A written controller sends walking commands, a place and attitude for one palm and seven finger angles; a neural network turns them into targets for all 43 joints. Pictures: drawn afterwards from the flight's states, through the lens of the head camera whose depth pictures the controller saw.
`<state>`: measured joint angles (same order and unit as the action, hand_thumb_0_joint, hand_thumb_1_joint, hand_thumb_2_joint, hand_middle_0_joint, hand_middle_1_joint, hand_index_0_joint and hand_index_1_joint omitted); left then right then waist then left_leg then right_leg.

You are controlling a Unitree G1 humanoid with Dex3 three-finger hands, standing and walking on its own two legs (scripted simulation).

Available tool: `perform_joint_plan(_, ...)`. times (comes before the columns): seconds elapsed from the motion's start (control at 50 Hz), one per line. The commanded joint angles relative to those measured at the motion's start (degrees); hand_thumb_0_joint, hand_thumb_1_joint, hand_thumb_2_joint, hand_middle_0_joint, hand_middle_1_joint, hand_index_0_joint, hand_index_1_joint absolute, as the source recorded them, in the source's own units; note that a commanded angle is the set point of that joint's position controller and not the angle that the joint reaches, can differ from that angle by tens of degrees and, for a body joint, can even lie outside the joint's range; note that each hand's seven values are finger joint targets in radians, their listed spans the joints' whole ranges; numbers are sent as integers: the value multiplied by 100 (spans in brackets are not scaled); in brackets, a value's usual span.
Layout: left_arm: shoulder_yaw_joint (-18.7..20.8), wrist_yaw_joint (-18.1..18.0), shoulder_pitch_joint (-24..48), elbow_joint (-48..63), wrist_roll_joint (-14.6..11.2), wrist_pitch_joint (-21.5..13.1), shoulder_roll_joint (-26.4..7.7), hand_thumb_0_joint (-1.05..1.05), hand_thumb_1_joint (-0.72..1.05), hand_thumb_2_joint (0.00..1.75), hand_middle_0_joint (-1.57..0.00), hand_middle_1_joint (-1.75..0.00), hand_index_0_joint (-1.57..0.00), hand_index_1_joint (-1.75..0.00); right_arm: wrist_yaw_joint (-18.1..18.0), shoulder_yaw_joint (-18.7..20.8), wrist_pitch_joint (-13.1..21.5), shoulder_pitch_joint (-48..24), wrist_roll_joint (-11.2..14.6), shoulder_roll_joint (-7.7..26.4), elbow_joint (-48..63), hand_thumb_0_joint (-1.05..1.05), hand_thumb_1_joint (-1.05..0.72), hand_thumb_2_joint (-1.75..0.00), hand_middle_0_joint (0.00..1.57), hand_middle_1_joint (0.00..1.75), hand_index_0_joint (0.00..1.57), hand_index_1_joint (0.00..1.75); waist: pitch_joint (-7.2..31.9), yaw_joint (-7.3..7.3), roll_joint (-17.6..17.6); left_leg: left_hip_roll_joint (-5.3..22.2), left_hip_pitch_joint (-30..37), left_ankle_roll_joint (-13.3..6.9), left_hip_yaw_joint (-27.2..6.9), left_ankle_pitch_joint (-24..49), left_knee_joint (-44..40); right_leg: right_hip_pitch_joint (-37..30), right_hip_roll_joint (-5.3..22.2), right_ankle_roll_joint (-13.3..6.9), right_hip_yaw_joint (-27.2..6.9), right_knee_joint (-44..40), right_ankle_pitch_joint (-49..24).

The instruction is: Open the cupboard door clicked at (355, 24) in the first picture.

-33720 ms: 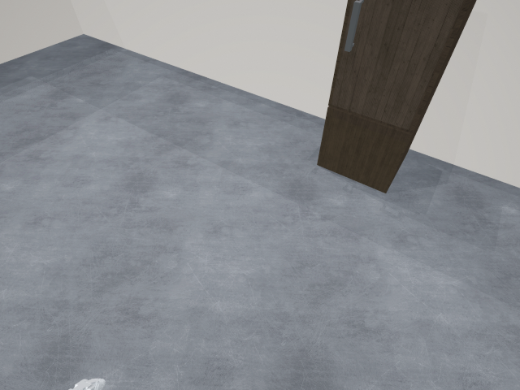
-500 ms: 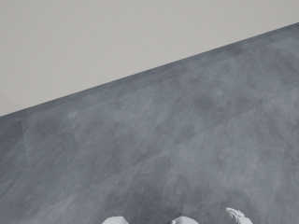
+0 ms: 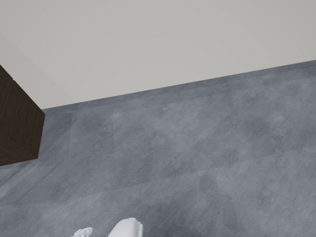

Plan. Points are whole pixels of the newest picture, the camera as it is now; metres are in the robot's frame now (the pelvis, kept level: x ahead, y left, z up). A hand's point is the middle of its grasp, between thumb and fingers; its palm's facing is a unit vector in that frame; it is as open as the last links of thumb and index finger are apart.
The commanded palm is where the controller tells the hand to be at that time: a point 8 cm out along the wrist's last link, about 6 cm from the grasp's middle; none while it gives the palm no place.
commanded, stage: turn to face it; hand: left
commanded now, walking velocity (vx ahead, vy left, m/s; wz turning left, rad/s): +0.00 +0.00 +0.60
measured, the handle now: out of the picture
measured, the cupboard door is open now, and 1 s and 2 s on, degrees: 40 40 40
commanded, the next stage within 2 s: take the last steps up to it in 1.48 s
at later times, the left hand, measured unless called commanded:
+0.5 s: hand out of the picture +0.06 +0.25 -0.16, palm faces +0.30 -0.91 -0.27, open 7.4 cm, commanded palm none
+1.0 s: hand out of the picture -0.04 +0.19 -0.19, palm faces +0.61 -0.75 -0.24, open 7.3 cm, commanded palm none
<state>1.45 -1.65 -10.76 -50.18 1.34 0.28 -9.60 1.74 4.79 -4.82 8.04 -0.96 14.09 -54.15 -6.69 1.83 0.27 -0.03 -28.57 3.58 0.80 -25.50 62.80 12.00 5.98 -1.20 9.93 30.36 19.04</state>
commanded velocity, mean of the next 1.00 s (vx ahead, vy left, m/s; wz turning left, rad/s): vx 0.00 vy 0.00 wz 0.59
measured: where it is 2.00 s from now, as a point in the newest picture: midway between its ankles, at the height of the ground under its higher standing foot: outside the picture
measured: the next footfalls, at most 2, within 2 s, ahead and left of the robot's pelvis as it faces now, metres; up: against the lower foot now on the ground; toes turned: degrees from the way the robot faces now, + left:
left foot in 0.20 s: +0.04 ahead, +0.13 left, +0.00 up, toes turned +14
right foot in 0.60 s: +0.10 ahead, -0.12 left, +0.00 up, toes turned +18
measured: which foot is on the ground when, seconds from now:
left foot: up 0.00-0.18, down 0.20-0.60, up 0.62-0.98, down 1.00-1.00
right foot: down 0.00-0.20, up 0.22-0.58, down 0.60-1.00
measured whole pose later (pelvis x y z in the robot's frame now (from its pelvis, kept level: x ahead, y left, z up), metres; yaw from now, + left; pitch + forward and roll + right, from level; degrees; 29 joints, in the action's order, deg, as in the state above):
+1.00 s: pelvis +0.05 +0.00 -0.02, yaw +37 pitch +0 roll +1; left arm 3.2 -1.0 -14.5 -51.9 1.2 0.6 -13.1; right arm 2.2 3.9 -3.4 5.1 -1.0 13.8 -52.9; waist -6.7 -0.2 -2.9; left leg 0.1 -18.2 -0.2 5.7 -15.1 34.4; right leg 12.2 10.6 1.9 16.7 39.9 25.4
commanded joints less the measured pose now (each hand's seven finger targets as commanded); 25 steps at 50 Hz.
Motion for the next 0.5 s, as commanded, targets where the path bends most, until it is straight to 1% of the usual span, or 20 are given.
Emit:
perform_joint_plan(0.0, 412, -56, -550, 222, 14, -136, -1261, 0, 90, 90, -20, -30, -20, -30, 17, -31, 188, -591, 32, 192, 545, 0, -90, -90, 20, 30, 20, 30, 817, -403, -1100, 72, -130, 6, 356, -49, -1064, -1257, 1356, -399, -483, -568, -4309)
perform_joint_plan(0.04, 449, -51, -638, 177, 31, -123, -1328, 0, 90, 90, -20, -30, -20, -30, 22, -43, 205, -678, 38, 169, 577, 0, -90, -90, 20, 30, 20, 30, 795, -444, -1190, 46, 72, -69, 472, -72, -1489, -1224, 1452, -426, -436, -481, -4353)
perform_joint_plan(0.06, 465, -49, -629, 141, 45, -115, -1345, 0, 90, 90, -20, -30, -20, -30, 22, -43, 218, -661, 48, 166, 600, 0, -90, -90, 20, 30, 20, 30, 807, -434, -1279, 57, 191, -108, 489, -107, -1713, -1223, 1520, -432, -405, -408, -4283)
perform_joint_plan(0.08, 485, -42, -580, 152, 42, -108, -1400, 0, 90, 90, -20, -30, -20, -30, 16, -36, 233, -589, 52, 199, 613, 0, -90, -90, 20, 30, 20, 30, 826, -384, -1335, 40, 338, -151, 552, -50, -1955, -1161, 1576, -428, -350, -323, -4245)
perform_joint_plan(0.1, 499, -33, -558, 149, 39, -101, -1418, 0, 90, 90, -20, -30, -20, -30, 7, -20, 251, -502, 45, 233, 595, 0, -90, -90, 20, 30, 20, 30, 877, -339, -1252, -2, 602, -185, 631, 101, -2284, -1073, 1594, -373, -294, -156, -4219)
perform_joint_plan(0.12, 510, -16, -491, 150, 17, -103, -1464, 0, 90, 90, -20, -30, -20, -30, -4, 1, 271, -306, 34, 307, 567, 0, -90, -90, 20, 30, 20, 30, 968, -192, -1099, -66, 1049, -235, 695, 451, -2769, -883, 1562, -257, -154, 161, -4136)
perform_joint_plan(0.14, 523, 11, -372, 180, -32, -96, -1481, 0, 90, 90, -20, -30, -20, -30, -12, 44, 298, 63, 10, 445, 500, 0, -90, -90, 20, 30, 20, 30, 1150, 56, -844, -79, 1795, -321, 683, 1121, -3434, -483, 1462, -57, 80, 782, -3832)
perform_joint_plan(0.16, 488, 50, -301, 275, -62, -71, -1283, 0, 90, 90, -20, -30, -20, -30, -26, 165, 328, 461, -31, 880, 426, 0, -90, -90, 20, 30, 20, 30, 1424, 287, 238, 677, 2892, -668, -306, 2410, -3786, 631, 1038, 274, 315, 1928, -2305)
perform_joint_plan(0.18, 354, 95, -57, 574, -106, -39, -859, 0, 90, 90, -20, -30, -20, -30, -75, 333, 341, 875, -59, 1558, 402, 0, -90, -90, 20, 30, 20, 30, 1527, 502, 1958, 2378, 3490, -1695, -2566, 5084, -3976, 2235, 195, 645, 144, 3343, 1955)
perform_joint_plan(0.2, 338, 18, 312, 701, -21, 69, -1005, 0, 90, 90, -20, -30, -20, -30, -123, 297, 301, 1106, -14, 1569, 281, 0, -90, -90, 20, 30, 20, 30, 1561, 529, 1077, 2580, 3177, -1930, -2438, 4802, -3966, 2316, 191, 559, -692, 3723, 2071)
perform_joint_plan(0.22, 356, -10, 455, 639, -39, 77, -876, 0, 90, 90, -20, -30, -20, -30, -208, 295, 333, 909, -30, 1480, 361, 0, -90, -90, 20, 30, 20, 30, 1463, 426, 1122, 2258, 2934, -1825, -2328, 4379, -3964, 2443, 184, 584, -854, 3862, 1728)
perform_joint_plan(0.24, 374, 11, 431, 527, -36, 96, -927, 0, 90, 90, -20, -30, -20, -30, -247, 249, 341, 555, -45, 1323, 475, 0, -90, -90, 20, 30, 20, 30, 1162, 285, 1097, 1963, 2448, -1662, -1995, 3815, -4091, 2370, 181, 598, -1003, 3936, 1305)
perform_joint_plan(0.26, 380, 56, 318, 410, -23, 112, -950, 0, 90, 90, -20, -30, -20, -30, -257, 185, 360, 222, -48, 1155, 568, 0, -90, -90, 20, 30, 20, 30, 964, 86, 873, 1709, 2120, -1501, -1697, 3406, -4193, 2236, 175, 617, -1033, 3901, 911)
perform_joint_plan(0.28, 396, 90, 162, 313, -9, 133, -943, 0, 90, 90, -20, -30, -20, -30, -256, 145, 382, 54, -46, 1082, 604, 0, -90, -90, 20, 30, 20, 30, 853, -42, 737, 1496, 1942, -1372, -1428, 3290, -4262, 2114, 118, 632, -1005, 3836, 636)
perform_joint_plan(0.3, 393, 103, 51, 253, -7, 146, -930, 0, 90, 90, -20, -30, -20, -30, -252, 121, 406, 21, -42, 1035, 613, 0, -90, -90, 20, 30, 20, 30, 843, -108, 622, 1387, 1868, -1324, -1327, 3245, -4292, 2021, 75, 651, -992, 3694, 483)
perform_joint_plan(0.32, 395, 104, -13, 244, -10, 156, -918, 0, 90, 90, -20, -30, -20, -30, -241, 117, 415, 3, -36, 1040, 624, 0, -90, -90, 20, 30, 20, 30, 825, -147, 615, 1311, 1797, -1296, -1252, 3143, -4316, 1911, 35, 661, -973, 3518, 398)
perform_joint_plan(0.36, 383, 104, 10, 268, -13, 156, -901, 0, 90, 90, -20, -30, -20, -30, -227, 119, 411, 47, -39, 1064, 599, 0, -90, -90, 20, 30, 20, 30, 836, -146, 605, 1283, 1749, -1323, -1347, 2856, -4355, 1767, -39, 671, -953, 3080, 405)
perform_joint_plan(0.38, 369, 106, 82, 307, -15, 158, -884, 0, 90, 90, -20, -30, -20, -30, -217, 135, 405, 97, -44, 1070, 590, 0, -90, -90, 20, 30, 20, 30, 847, -107, 603, 1246, 1741, -1332, -1411, 2818, -4344, 1699, -98, 674, -930, 2871, 415)
perform_joint_plan(0.44, 341, 98, 266, 442, -34, 124, -838, 0, 90, 90, -20, -30, -20, -30, -205, 174, 372, 178, -63, 1080, 563, 0, -90, -90, 20, 30, 20, 30, 871, -45, 810, 1176, 1723, -1321, -1574, 2906, -4177, 1388, -283, 649, -841, 2034, 569)
perform_joint_plan(0.48, 334, 88, 156, 460, -53, 87, -820, 0, 90, 90, -20, -30, -20, -30, -208, 205, 344, 96, -67, 1089, 587, 0, -90, -90, 20, 30, 20, 30, 987, -85, 950, 1116, 1644, -1287, -1740, 3135, -3975, 973, -455, 605, -778, 1410, 576)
